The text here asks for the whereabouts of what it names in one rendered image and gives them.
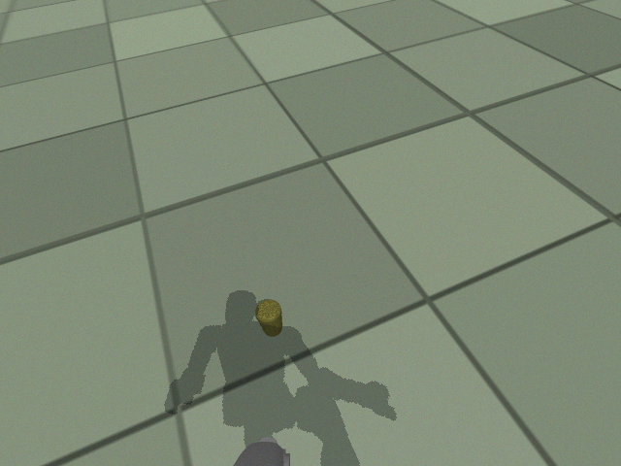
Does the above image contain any cup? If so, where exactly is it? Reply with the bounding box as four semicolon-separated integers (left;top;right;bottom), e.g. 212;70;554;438
255;299;282;337

